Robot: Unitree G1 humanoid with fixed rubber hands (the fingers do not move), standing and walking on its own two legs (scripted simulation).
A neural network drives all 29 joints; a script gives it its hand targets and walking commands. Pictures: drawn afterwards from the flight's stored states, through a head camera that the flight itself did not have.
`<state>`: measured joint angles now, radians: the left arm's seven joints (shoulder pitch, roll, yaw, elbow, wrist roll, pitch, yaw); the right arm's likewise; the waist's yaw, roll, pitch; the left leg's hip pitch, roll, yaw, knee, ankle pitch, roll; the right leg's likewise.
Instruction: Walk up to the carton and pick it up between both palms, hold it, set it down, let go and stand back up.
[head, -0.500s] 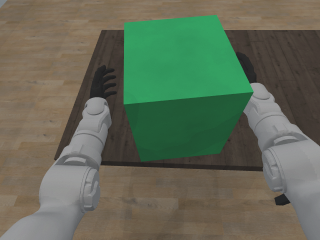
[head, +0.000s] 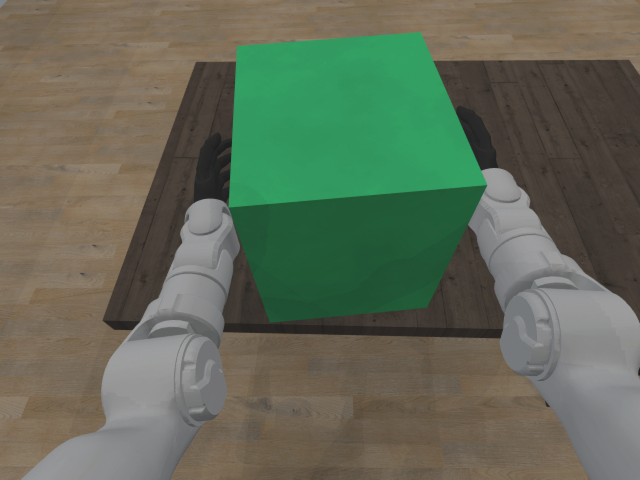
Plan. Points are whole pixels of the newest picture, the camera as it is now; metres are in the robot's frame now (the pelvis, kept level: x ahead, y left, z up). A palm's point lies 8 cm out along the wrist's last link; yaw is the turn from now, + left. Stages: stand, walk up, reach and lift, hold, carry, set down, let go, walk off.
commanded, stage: reach and lift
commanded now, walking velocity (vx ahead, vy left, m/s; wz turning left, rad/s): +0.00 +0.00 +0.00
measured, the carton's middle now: (339, 187) +0.49 +0.03 +0.05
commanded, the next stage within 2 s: none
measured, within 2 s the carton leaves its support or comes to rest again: leaves its support in 1.60 s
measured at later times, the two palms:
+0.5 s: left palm (210, 201) +0.43 +0.19 +0.09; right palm (475, 177) +0.47 -0.14 +0.10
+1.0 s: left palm (210, 202) +0.43 +0.19 +0.08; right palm (474, 179) +0.47 -0.14 +0.10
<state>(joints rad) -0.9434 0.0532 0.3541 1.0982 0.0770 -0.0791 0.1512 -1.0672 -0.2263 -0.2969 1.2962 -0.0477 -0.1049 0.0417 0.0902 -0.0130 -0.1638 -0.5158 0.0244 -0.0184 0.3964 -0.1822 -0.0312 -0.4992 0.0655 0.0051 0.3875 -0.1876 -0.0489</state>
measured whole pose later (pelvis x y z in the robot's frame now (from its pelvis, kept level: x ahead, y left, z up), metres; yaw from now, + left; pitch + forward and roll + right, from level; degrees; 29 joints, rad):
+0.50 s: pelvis +0.00 +0.00 +0.00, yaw +0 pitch +17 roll +0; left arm -0.88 0.02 0.41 0.96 0.15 -0.03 0.13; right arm -0.99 -0.14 -0.49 1.14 -0.25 -0.11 0.07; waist 0.08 -0.01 -0.16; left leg -0.51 0.02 -0.02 0.39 -0.18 -0.03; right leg -0.50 0.07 0.01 0.39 -0.19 -0.05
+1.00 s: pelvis +0.00 +0.00 +0.00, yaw +0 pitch +17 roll +0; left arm -0.87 0.01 0.42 0.95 0.15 -0.02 0.13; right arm -0.97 -0.12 -0.49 1.12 -0.25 -0.12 0.07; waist 0.08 -0.01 -0.17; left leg -0.51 0.03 -0.02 0.39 -0.18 -0.03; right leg -0.50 0.07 0.01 0.39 -0.19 -0.05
